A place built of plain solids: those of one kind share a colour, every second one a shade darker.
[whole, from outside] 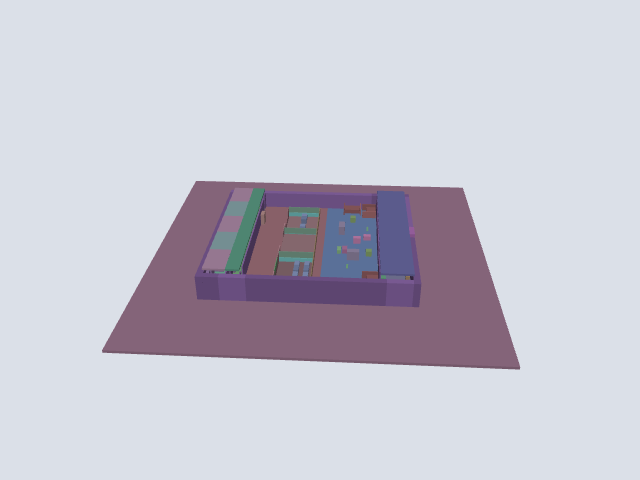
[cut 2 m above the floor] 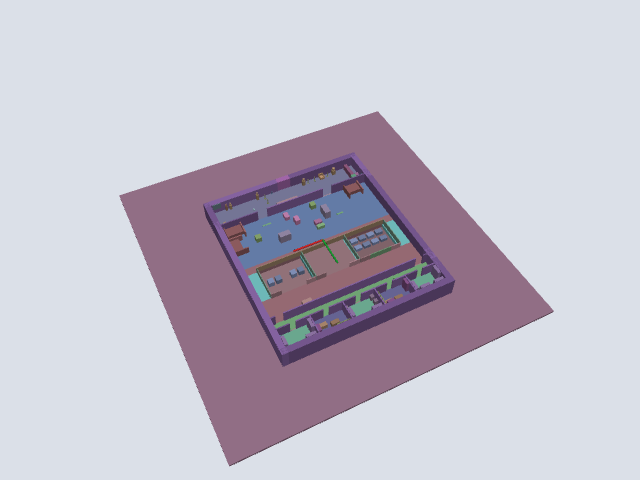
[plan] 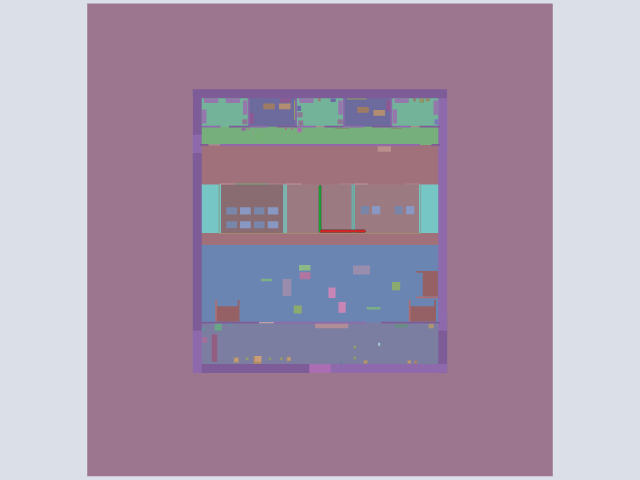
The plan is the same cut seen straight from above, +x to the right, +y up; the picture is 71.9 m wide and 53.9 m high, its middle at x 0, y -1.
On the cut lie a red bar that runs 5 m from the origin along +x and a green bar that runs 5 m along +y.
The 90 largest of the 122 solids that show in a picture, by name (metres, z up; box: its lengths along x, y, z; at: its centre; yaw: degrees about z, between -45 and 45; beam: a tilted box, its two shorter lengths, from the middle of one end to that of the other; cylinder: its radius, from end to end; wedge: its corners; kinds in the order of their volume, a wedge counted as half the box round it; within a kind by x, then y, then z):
{
 "ground_under_all_1": {"box": [52.3, 53.09, 0.4], "at": [0.0, -0.97, -0.75]},
 "wall_1": {"box": [1.0, 6.55, 3.99], "at": [-13.78, -12.64, 1.4]},
 "wall_2": {"box": [1.0, 21.74, 3.99], "at": [-13.78, -0.3, 1.4]},
 "wall_3": {"box": [1.0, 3.85, 3.99], "at": [-13.78, 10.7, 1.4]},
 "wall_4": {"box": [1.0, 5.1, 3.99], "at": [-13.78, 13.37, 1.4]},
 "wall_5": {"box": [2.3, 0.2, 3.99], "at": [-12.33, 11.72, 1.4]},
 "wall_6": {"box": [7.15, 1.0, 3.99], "at": [-10.7, 15.42, 1.4]},
 "wall_7": {"box": [6.62, 0.2, 3.99], "at": [-10.17, -10.27, 1.4]},
 "wall_8": {"box": [2.3, 0.2, 3.99], "at": [-9.07, 11.72, 1.4]},
 "wall_9": {"box": [0.2, 3.5, 3.99], "at": [-8.03, 13.37, 1.4]},
 "wall_10": {"box": [13.08, 1.0, 3.99], "at": [-7.74, -15.42, 1.4]},
 "wall_11": {"box": [2.3, 0.2, 3.99], "at": [-6.98, 11.72, 1.4]},
 "wall_12": {"box": [7.15, 1.0, 3.99], "at": [-5.35, 15.42, 1.4]},
 "wall_13": {"box": [2.3, 0.2, 3.99], "at": [-3.72, 11.72, 1.4]},
 "wall_14": {"box": [0.2, 3.5, 3.99], "at": [-2.67, 13.37, 1.4]},
 "wall_15": {"box": [2.3, 0.2, 3.99], "at": [-1.63, 11.72, 1.4]},
 "wall_16": {"box": [10.32, 0.2, 3.99], "at": [0.0, -10.27, 1.4]},
 "wall_17": {"box": [22.46, 0.2, 3.99], "at": [0.0, 9.67, 1.4]},
 "wall_18": {"box": [7.15, 1.0, 3.99], "at": [0.0, 15.42, 1.4]},
 "wall_19": {"box": [4.4, 0.2, 3.99], "at": [2.67, 11.72, 1.4]},
 "wall_20": {"box": [0.2, 3.5, 3.99], "at": [2.67, 13.37, 1.4]},
 "wall_21": {"box": [2.3, 0.2, 3.99], "at": [3.72, 11.72, 1.4]},
 "wall_22": {"box": [7.15, 1.0, 3.99], "at": [5.35, 15.42, 1.4]},
 "wall_23": {"box": [2.3, 0.2, 3.99], "at": [6.98, 11.72, 1.4]},
 "wall_24": {"box": [13.08, 1.0, 3.99], "at": [7.74, -15.42, 1.4]},
 "wall_25": {"box": [2.3, 0.2, 3.99], "at": [9.07, 11.72, 1.4]},
 "wall_26": {"box": [6.62, 0.2, 3.99], "at": [10.17, -10.27, 1.4]},
 "wall_27": {"box": [7.15, 1.0, 3.99], "at": [10.7, 15.42, 1.4]},
 "wall_28": {"box": [2.3, 0.2, 3.99], "at": [12.33, 11.72, 1.4]},
 "wall_29": {"box": [2.3, 0.2, 3.99], "at": [12.33, 11.72, 1.4]},
 "wall_30": {"box": [1.0, 6.55, 3.99], "at": [13.78, -12.64, 1.4]},
 "wall_31": {"box": [1.0, 21.74, 3.99], "at": [13.78, -0.3, 1.4]},
 "wall_32": {"box": [1.0, 3.85, 3.99], "at": [13.78, 10.7, 1.4]},
 "wall_33": {"box": [1.0, 5.1, 3.99], "at": [13.78, 13.37, 1.4]},
 "floor_yard_1": {"box": [26.75, 8.7, 1.28], "at": [0.0, -5.92, 0.04]},
 "floor_walkway_1": {"box": [26.75, 1.35, 1.28], "at": [0.0, -0.9, 0.04]},
 "floor_walkway_2": {"box": [26.75, 4.45, 1.28], "at": [0.0, 7.45, 0.04]},
 "floor_lobby_1": {"box": [26.75, 4.75, 1.28], "at": [0.0, -12.64, 0.04]},
 "floor_plot_1": {"box": [7.0, 5.44, 0.6], "at": [-7.62, 2.5, -0.3]},
 "floor_plot_2": {"box": [7.25, 5.44, 1.28], "at": [-0.1, 2.5, 0.04]},
 "floor_plot_3": {"box": [7.2, 5.44, 0.6], "at": [7.53, 2.5, -0.3]},
 "floor_back_corridor_1": {"box": [26.75, 2.05, 1.28], "at": [0.0, 10.7, 0.04]},
 "floor_store_1": {"box": [5.35, 3.3, 1.28], "at": [-10.7, 13.37, 0.04]},
 "floor_store_2": {"box": [5.35, 3.3, 1.28], "at": [0.0, 13.37, 0.04]},
 "floor_store_3": {"box": [5.35, 3.3, 1.28], "at": [10.7, 13.37, 0.04]},
 "floor_class_1": {"box": [5.35, 3.3, 1.28], "at": [-5.35, 13.37, 0.04]},
 "floor_class_2": {"box": [5.35, 3.3, 1.28], "at": [5.35, 13.37, 0.04]},
 "ceil_lobby_1": {"box": [26.75, 4.75, 0.3], "at": [0.0, -12.64, 4.23]},
 "floor_baulk_1": {"box": [2.25, 5.44, 1.28], "at": [-12.25, 2.5, 0.04]},
 "floor_baulk_2": {"box": [0.4, 5.44, 1.28], "at": [-3.92, 2.5, 0.04]},
 "floor_baulk_3": {"box": [0.4, 5.44, 1.28], "at": [3.73, 2.5, 0.04]},
 "floor_baulk_4": {"box": [2.25, 5.44, 1.28], "at": [12.25, 2.5, 0.04]},
 "ceil_back_corridor_1": {"box": [26.75, 2.05, 0.3], "at": [0.0, 10.7, 4.08]},
 "ceil_store_1": {"box": [5.35, 3.3, 0.3], "at": [-10.7, 13.37, 4.08]},
 "ceil_store_2": {"box": [5.35, 3.3, 0.3], "at": [0.0, 13.37, 4.08]},
 "ceil_store_3": {"box": [5.35, 3.3, 0.3], "at": [10.7, 13.37, 4.08]},
 "shelves_store_1": {"box": [0.5, 1.6, 2.0], "at": [-12.99, 12.87, 1.68]},
 "shelves_store_2": {"box": [1.6, 0.5, 2.0], "at": [-12.22, 14.64, 1.68]},
 "shelves_store_3": {"box": [1.6, 0.5, 2.0], "at": [-9.78, 14.64, 1.68]},
 "shelves_store_4": {"box": [0.5, 1.6, 2.0], "at": [-8.4, 13.87, 1.68]},
 "shelves_store_5": {"box": [1.6, 0.5, 2.0], "at": [-1.52, 14.64, 1.68]},
 "shelves_store_6": {"box": [0.5, 1.6, 2.0], "at": [2.29, 13.87, 1.68]},
 "shelves_store_7": {"box": [0.5, 1.6, 2.0], "at": [8.4, 12.87, 1.68]},
 "shelves_store_8": {"box": [1.6, 0.5, 2.0], "at": [9.18, 14.64, 1.68]},
 "shelves_store_9": {"box": [0.5, 1.6, 2.0], "at": [12.99, 13.87, 1.68]},
 "ceil_class_1": {"box": [5.35, 3.3, 0.3], "at": [-5.35, 13.37, 4.08]},
 "ceil_class_2": {"box": [5.35, 3.3, 0.3], "at": [5.35, 13.37, 4.08]},
 "door_leaf_1": {"box": [2.4, 0.97, 4.55], "at": [0.0, -15.44, 1.68]},
 "bay_hall_1": {"box": [2.35, 1.7, 0.7], "at": [-10.4, -9.29, 1.03]},
 "bay_hall_2": {"box": [2.65, 1.7, 0.7], "at": [11.5, -9.29, 1.03]},
 "bay_hall_3": {"box": [1.7, 2.65, 0.7], "at": [12.39, -6.0, 1.03]},
 "rail_far_1": {"box": [22.77, 0.12, 2.33], "at": [0.0, -0.28, 0.56]},
 "rail_baulk_1": {"box": [0.12, 5.44, 2.33], "at": [-11.32, 2.5, 0.56]},
 "rail_baulk_2": {"box": [0.12, 5.44, 2.33], "at": [-3.92, 2.5, 0.56]},
 "rail_baulk_3": {"box": [0.12, 5.44, 2.33], "at": [3.73, 2.5, 0.56]},
 "rail_baulk_4": {"box": [0.12, 5.44, 2.33], "at": [11.32, 2.5, 0.56]},
 "roller_hall_1": {"box": [1.0, 1.9, 1.5], "at": [-3.72, -6.34, 1.43]},
 "roller_hall_2": {"box": [1.9, 1.0, 1.5], "at": [4.66, -4.37, 1.43]},
 "lockers_lobby_1": {"box": [3.75, 0.5, 1.8], "at": [1.3, -10.65, 1.58]},
 "cupboard_class_1": {"box": [0.45, 1.2, 1.91], "at": [-7.67, 12.67, 1.63]},
 "cupboard_class_2": {"box": [0.45, 1.2, 1.91], "at": [7.67, 14.07, 1.63]},
 "desk_lobby_1": {"box": [0.6, 3.05, 1.05], "at": [-11.85, -13.14, 1.2]},
 "tool_cabinet_walkway_1": {"box": [1.5, 0.62, 1.91], "at": [7.22, 9.23, 1.63]},
 "big_bag_hall_1": {"box": [0.92, 0.92, 0.91], "at": [-2.5, -8.8, 1.13]},
 "big_bag_hall_2": {"box": [0.92, 0.92, 0.91], "at": [8.56, -6.17, 1.13]},
 "load_plot_1": {"box": [0.92, 0.92, 0.91], "at": [8.85, 2.36, 0.45]},
 "load_plot_2": {"box": [0.92, 0.92, 0.91], "at": [10.12, 2.36, 0.45]},
 "drinks_machine_lobby_1": {"box": [0.8, 0.75, 1.85], "at": [-11.43, -10.78, 1.6]},
 "rail_line_1": {"box": [3.85, 0.12, 2.33], "at": [-7.65, 5.28, 0.56]},
 "pallet_hall_1": {"box": [0.8, 1.2, 1.0], "at": [1.34, -6.92, 1.18]}
}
